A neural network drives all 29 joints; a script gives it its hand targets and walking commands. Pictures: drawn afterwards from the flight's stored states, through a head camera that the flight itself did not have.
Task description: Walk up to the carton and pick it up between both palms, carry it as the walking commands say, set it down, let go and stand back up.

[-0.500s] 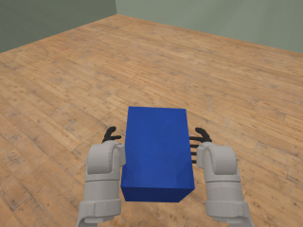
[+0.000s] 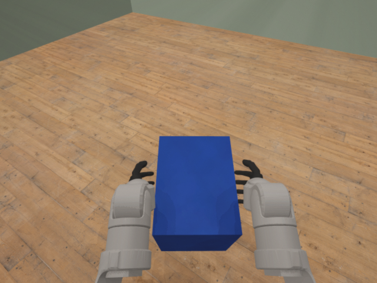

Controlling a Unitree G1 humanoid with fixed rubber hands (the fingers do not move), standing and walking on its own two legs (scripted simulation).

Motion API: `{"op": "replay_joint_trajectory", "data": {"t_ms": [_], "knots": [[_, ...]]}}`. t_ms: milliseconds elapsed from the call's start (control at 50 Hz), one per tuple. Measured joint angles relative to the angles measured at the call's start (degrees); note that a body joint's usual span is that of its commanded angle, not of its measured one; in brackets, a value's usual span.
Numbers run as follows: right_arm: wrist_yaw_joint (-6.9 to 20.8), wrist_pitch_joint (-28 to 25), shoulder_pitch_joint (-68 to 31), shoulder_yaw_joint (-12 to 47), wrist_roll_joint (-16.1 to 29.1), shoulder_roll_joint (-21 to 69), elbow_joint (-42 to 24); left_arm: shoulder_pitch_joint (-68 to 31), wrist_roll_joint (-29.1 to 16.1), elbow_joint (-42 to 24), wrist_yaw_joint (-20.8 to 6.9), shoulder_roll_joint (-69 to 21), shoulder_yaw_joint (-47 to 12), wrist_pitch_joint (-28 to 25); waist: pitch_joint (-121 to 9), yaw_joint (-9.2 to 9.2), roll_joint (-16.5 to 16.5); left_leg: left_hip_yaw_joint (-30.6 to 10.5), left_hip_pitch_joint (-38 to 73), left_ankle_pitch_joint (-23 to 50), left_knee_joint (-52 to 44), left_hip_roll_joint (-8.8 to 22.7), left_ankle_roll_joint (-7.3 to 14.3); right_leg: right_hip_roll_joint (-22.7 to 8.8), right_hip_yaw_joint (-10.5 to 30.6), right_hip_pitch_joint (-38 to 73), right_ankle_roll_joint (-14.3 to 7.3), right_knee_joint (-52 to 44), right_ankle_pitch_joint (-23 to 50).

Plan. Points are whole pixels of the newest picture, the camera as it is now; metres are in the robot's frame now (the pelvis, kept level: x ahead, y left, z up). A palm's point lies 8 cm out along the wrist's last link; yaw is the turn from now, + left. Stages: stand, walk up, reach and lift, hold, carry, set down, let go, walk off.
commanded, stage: carry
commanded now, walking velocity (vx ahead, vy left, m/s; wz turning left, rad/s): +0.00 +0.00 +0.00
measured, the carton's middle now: (194, 196) +0.36 +0.00 -0.03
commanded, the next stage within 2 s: none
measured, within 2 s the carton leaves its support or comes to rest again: neither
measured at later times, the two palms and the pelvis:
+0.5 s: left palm (156, 188) +0.31 +0.08 +0.08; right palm (276, 184) +0.31 -0.17 +0.08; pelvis +0.01 -0.04 -0.01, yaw +0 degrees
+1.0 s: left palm (159, 197) +0.30 +0.08 +0.06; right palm (275, 185) +0.31 -0.17 +0.07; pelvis -0.01 -0.06 -0.01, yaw +2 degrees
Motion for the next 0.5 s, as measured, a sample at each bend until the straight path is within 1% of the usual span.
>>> {"op": "replay_joint_trajectory", "data": {"t_ms": [40, 80, 160, 220, 280, 320, 360, 420, 460, 500], "knots": [[1.8, -1.9, 0.7, -0.1, -0.6, -0.3, 1.3, 0.3, 0.8, 1.7, -0.9, 0.1, 0.2, -1.9, 0.0, -0.11, 0.0, -0.1, 0.2, -0.5, 0.4, 0.1, -0.2, 0.0, -0.1, 0.2, -0.1, 0.4, -0.5], [2.9, -3.8, 1.6, 0.0, -0.6, -0.6, 1.8, 1.0, 1.2, 2.7, -1.8, 0.4, -0.2, -3.9, 0.2, -0.41, 0.1, -0.4, 0.3, -0.9, 0.8, 0.2, -0.3, 0.1, -0.3, 0.5, -0.2, 0.6, -1.0], [4.1, -7.1, 3.1, 0.7, 0.3, -1.2, 1.4, 2.4, 1.4, 2.9, -3.7, 1.0, -0.5, -7.5, 0.9, -0.99, 0.6, -0.6, 0.5, -1.6, 1.3, 0.3, -0.5, 0.2, -0.6, 0.9, -0.3, 0.9, -1.6], [3.7, -7.6, 4.6, 2.4, 2.4, -1.7, -2.7, 3.8, -0.1, -0.9, -3.7, 1.5, -1.6, -8.1, 2.1, -1.12, 0.4, -0.8, 0.4, -2.1, 2.2, 0.8, -0.8, 0.6, -0.6, 0.9, -0.5, 1.5, -2.1], [1.7, -5.2, 5.5, 4.3, 5.2, -2.0, -9.9, 5.5, -3.4, -9.0, -1.4, 2.1, -3.6, -5.3, 2.9, -0.94, -0.1, -1.0, -0.5, -2.8, 3.5, 1.4, -1.2, 1.1, -0.7, 0.0, -1.0, 2.9, -2.8], [1.4, -3.4, 5.2, 4.6, 5.5, -1.9, -12.3, 5.9, -4.2, -12.2, -0.8, 2.3, -4.2, -3.1, 2.5, -0.66, -0.1, -1.1, -1.2, -3.2, 4.5, 2.2, -1.6, 1.7, -0.8, -0.7, -1.4, 3.6, -3.2], [1.5, -1.3, 4.8, 4.5, 5.1, -1.8, -12.6, 6.3, -4.2, -12.9, -0.6, 2.4, -4.4, -1.0, 1.5, -0.42, 0.4, -1.5, -1.5, -3.5, 4.9, 2.9, -2.2, 2.5, -1.1, -0.8, -1.9, 3.4, -3.3], [1.2, 1.9, 4.7, 4.7, 4.5, -1.7, -12.2, 6.3, -4.7, -12.5, 0.4, 2.4, -4.7, 2.2, 0.3, 0.0, 1.2, -2.1, -1.5, -3.6, 5.1, 4.0, -3.1, 3.6, -1.6, -0.3, -2.7, 2.9, -3.2], [-0.5, 3.3, 4.5, 4.7, 4.5, -1.7, -11.9, 5.6, -5.1, -11.6, 1.5, 2.1, -5.0, 3.7, -0.1, 0.12, 1.0, -2.4, -1.6, -3.6, 5.4, 4.3, -3.6, 3.9, -1.9, -0.4, -3.3, 3.5, -3.5], [-3.0, 4.0, 3.8, 4.7, 4.5, -1.5, -11.1, 4.6, -5.2, -10.6, 2.5, 1.8, -5.3, 4.8, -0.1, -0.02, 0.4, -2.4, -1.6, -3.4, 5.4, 4.2, -3.9, 3.7, -1.9, -0.9, -3.7, 4.5, -3.9]]}}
